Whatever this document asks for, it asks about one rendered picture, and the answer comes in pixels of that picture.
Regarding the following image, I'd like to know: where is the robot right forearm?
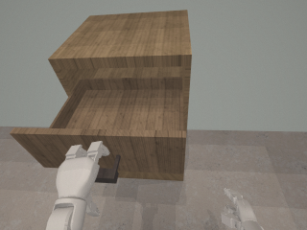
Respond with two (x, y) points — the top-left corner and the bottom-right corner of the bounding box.
(240, 220), (264, 230)

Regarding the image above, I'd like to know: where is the handle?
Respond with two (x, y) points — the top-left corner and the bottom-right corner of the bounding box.
(95, 154), (121, 184)

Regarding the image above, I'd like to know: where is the drawer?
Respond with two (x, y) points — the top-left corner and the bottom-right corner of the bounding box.
(10, 77), (186, 174)

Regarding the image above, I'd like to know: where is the cabinet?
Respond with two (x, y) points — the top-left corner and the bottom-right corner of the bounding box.
(48, 10), (192, 181)

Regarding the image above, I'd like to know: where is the robot left forearm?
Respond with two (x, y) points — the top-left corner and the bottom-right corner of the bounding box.
(45, 196), (87, 230)

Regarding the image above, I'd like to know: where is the right robot hand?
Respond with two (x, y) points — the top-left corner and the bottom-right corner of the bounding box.
(221, 188), (257, 230)

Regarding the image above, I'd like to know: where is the left robot hand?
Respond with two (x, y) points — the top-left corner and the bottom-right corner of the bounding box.
(56, 141), (110, 217)

